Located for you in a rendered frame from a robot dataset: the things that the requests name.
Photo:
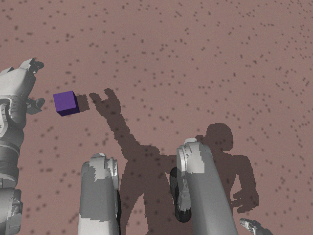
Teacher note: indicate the cube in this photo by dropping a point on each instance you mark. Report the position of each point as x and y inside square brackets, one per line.
[66, 103]

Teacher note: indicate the left robot arm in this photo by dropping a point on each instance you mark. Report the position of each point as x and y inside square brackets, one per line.
[12, 121]

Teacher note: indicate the right robot foot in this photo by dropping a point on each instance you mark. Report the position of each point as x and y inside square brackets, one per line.
[181, 216]

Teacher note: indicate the left robot hand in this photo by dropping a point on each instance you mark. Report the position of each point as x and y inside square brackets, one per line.
[20, 82]

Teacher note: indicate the right robot hand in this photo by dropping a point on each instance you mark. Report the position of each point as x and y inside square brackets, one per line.
[254, 227]

